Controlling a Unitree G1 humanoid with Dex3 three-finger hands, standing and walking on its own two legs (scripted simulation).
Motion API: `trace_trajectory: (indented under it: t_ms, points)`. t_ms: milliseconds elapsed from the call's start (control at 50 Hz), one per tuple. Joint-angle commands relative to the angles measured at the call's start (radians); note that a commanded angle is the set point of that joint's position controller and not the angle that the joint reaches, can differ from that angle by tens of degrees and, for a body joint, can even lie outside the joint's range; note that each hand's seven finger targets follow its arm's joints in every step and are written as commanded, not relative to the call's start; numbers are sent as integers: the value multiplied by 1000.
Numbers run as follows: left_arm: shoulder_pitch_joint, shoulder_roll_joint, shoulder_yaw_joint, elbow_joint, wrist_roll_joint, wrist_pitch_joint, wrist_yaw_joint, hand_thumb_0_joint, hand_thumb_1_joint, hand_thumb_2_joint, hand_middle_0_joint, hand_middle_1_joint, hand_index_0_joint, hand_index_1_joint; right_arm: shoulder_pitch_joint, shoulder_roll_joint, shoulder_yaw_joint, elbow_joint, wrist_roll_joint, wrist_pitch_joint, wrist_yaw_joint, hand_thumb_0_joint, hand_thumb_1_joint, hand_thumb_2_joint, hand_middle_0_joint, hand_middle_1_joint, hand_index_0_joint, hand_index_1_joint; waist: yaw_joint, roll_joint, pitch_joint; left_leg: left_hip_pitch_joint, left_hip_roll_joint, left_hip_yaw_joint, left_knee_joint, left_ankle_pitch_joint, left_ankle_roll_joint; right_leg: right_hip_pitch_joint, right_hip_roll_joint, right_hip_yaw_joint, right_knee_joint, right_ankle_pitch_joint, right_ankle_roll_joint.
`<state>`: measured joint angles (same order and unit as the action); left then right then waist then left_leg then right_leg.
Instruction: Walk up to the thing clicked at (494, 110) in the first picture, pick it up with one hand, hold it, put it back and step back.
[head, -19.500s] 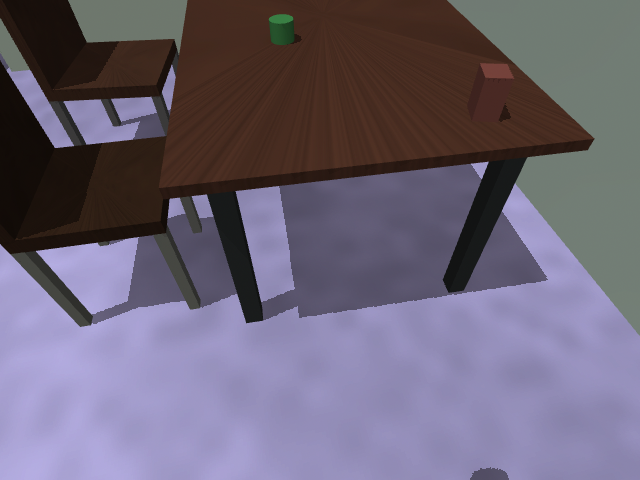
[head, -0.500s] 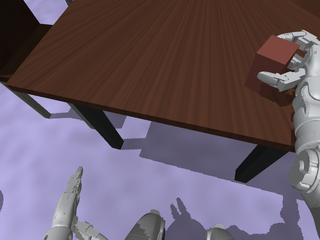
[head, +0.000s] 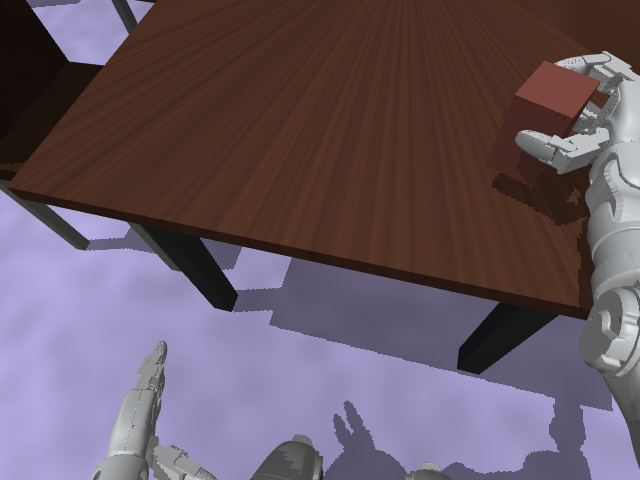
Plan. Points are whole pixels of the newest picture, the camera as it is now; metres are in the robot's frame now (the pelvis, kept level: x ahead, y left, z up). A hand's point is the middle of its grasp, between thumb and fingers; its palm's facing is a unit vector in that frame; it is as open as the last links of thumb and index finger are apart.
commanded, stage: settle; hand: right
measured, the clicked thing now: (537, 127) +0.53 -0.15 +0.10
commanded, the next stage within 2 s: lift in 0.14 s
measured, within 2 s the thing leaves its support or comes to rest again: neither
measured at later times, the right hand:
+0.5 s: hand (573, 98) +0.52 -0.16 +0.15, palm faces +0.07 +1.00 +0.00, open 10.9 cm
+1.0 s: hand (637, 110) +0.44 -0.17 +0.21, palm faces +0.05 +1.00 -0.01, open 10.9 cm
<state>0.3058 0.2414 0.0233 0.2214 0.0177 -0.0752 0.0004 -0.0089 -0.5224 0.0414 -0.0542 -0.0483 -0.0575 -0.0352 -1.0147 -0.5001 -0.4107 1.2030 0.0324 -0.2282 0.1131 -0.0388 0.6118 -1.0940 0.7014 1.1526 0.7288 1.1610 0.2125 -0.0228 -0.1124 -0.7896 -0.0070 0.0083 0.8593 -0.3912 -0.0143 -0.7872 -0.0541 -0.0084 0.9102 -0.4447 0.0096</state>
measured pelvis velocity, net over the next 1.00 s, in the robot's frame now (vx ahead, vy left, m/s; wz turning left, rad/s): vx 0.02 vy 0.00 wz -0.02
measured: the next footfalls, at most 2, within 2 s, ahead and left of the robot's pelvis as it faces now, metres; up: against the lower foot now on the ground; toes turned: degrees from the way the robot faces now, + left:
none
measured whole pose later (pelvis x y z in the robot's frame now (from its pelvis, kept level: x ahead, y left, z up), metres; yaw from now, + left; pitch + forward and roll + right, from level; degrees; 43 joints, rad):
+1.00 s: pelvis +0.02 +0.00 +0.03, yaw -1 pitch +6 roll +0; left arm 0.35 0.25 0.08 0.37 -0.04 -0.07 0.05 -0.01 -0.52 0.04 -0.05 -0.04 -0.05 -0.03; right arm -0.63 -0.30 -0.26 0.57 0.17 0.08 0.13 -0.04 0.61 -1.09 0.71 1.14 0.74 1.15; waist 0.03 -0.04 -0.11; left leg -0.41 0.02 0.00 0.65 -0.35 -0.02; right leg -0.39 -0.02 -0.02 0.65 -0.37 0.01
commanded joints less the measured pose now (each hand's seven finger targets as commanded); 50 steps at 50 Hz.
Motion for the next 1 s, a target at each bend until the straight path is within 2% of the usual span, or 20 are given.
trace_trajectory:
  t_ms: [0,40,80,120,160,180,260,300,380,420,460,500,520,540,580,640,700,740,840,980]
  points:
    - [52,122,69,-104,-1,-58,15,0,-533,38,-41,-45,-50,-36,-578,-210,11,-269,26,-81,6,0,24,-1386,1269,1518,1338,1519,11,-127,-538,261,-25,10,-66,504,21,342,37,7,-65,491,-17]
    - [21,142,69,-119,-4,-60,12,0,-540,45,-44,-47,-48,-42,-471,-234,-20,-178,27,-64,4,0,12,-1379,1283,1516,1350,1517,-3,-105,-475,248,-24,10,-89,463,20,317,39,7,-85,460,-18]
    - [-74,160,84,-199,1,-70,21,0,-539,43,-44,-46,-49,-41,-677,-319,-34,-396,17,-96,-9,0,6,-1392,1280,1525,1347,1526,-17,-140,-636,316,-18,1,-82,475,17,369,38,2,-82,450,-20]
    - [15,121,62,-106,-6,-64,20,0,-531,36,-42,-46,-51,-36,-560,-204,15,-262,34,-70,1,0,14,-1399,1257,1521,1327,1522,-7,-105,-500,270,-22,7,-95,441,19,331,39,2,-93,411,-22]
    - [6,150,72,-115,-7,-67,20,0,-542,44,-45,-46,-48,-42,-524,-239,-12,-261,32,-62,1,0,16,-1416,1244,1528,1316,1528,-7,-101,-551,281,-24,8,-97,495,17,377,36,8,-92,488,-20]
    - [-52,158,79,-154,-5,-71,23,0,-542,44,-44,-46,-47,-42,-646,-296,-18,-399,28,-80,-5,0,11,-1427,1251,1540,1323,1540,-16,-134,-635,308,-21,3,-88,526,18,411,34,6,-87,526,-17]
    - [3,146,79,-68,-10,-64,22,0,-531,40,-40,-46,-51,-34,-434,-193,-4,-145,38,-34,5,0,55,-1396,1287,1529,1355,1529,-8,-53,-454,270,-25,17,-121,457,20,343,37,9,-120,451,-19]
    - [-105,173,89,-177,-8,-73,28,0,-529,38,-40,-43,-52,-30,-657,-307,-18,-422,33,-80,-2,0,29,-1385,1293,1520,1357,1520,-37,-122,-657,343,-20,5,-106,495,20,429,32,7,-119,507,-11]
    - [45,133,67,-53,-20,-59,20,0,-529,37,-40,-45,-52,-32,-396,-175,8,-203,55,-21,20,0,36,-1360,1276,1496,1339,1497,-31,-53,-463,332,-22,15,-135,519,16,380,41,-2,-144,503,-18]
    - [-103,178,98,-166,-14,-73,33,0,-530,36,-39,-43,-51,-30,-656,-301,-23,-527,54,-59,2,0,32,-1367,1286,1506,1349,1506,-59,-125,-661,415,-12,1,-126,556,15,457,41,-9,-149,529,-14]
    - [28,110,56,-41,-21,-58,27,0,-520,29,-37,-43,-54,-26,-458,-158,44,-330,60,-18,8,0,31,-1367,1289,1509,1352,1509,-64,-64,-455,364,-17,12,-149,491,16,394,44,-12,-171,464,-17]
    - [27,150,93,-31,-26,-61,29,0,-533,40,-41,-44,-50,-34,-408,-181,5,-350,73,-8,4,0,17,-1350,1273,1486,1334,1487,-66,-64,-470,374,-17,10,-162,512,15,427,43,-11,-186,495,-15]
    - [-35,124,59,-94,-23,-67,29,0,-532,39,-39,-42,-49,-32,-521,-205,24,-515,70,-24,2,0,9,-1353,1286,1493,1345,1493,-78,-91,-564,401,-18,9,-156,533,17,482,37,-9,-184,546,-9]
    - [-48,156,94,-95,-21,-69,33,0,-527,34,-38,-41,-50,-28,-544,-244,9,-562,65,-23,-4,0,17,-1360,1291,1502,1351,1502,-97,-127,-611,415,-13,6,-153,542,18,518,39,-13,-180,571,-9]
    - [45,111,67,9,-28,-54,29,0,-531,38,-40,-43,-51,-32,-344,-102,65,-410,86,18,7,0,26,-1352,1273,1489,1335,1489,-102,-49,-413,415,-12,14,-174,515,19,419,48,-18,-209,498,-11]
    - [-43,124,68,-64,-34,-66,37,0,-535,40,-39,-41,-47,-32,-390,-154,36,-583,95,26,5,0,11,-1347,1286,1491,1345,1491,-126,-56,-563,497,-4,6,-169,598,13,499,45,-23,-209,574,-12]
    - [29,151,117,-5,-42,-53,47,0,-543,45,-41,-42,-45,-37,-265,-81,74,-597,113,75,11,0,24,-1345,1279,1487,1340,1487,-128,-31,-430,475,-4,18,-192,571,18,501,43,-15,-240,579,-9]
    - [-17,129,82,-53,-43,-57,49,0,-533,37,-39,-42,-48,-32,-308,-107,64,-721,119,90,5,0,-4,-1353,1295,1497,1354,1498,-155,-59,-473,464,-9,24,-205,531,21,578,31,-6,-243,636,-4]
    - [9,168,137,-26,-49,-55,62,0,-535,38,-40,-43,-49,-34,-184,-50,86,-821,145,170,20,0,-10,-1329,1273,1468,1330,1469,-156,1,-400,498,0,20,-229,570,15,591,38,-17,-265,615,-15]
    - [33,110,94,29,-52,-52,57,0,-535,38,-40,-43,-50,-34,-78,-12,103,-988,164,278,23,0,23,-1315,1252,1453,1311,1453,-187,-18,-270,505,6,30,-278,467,13,583,41,-16,-327,514,-17]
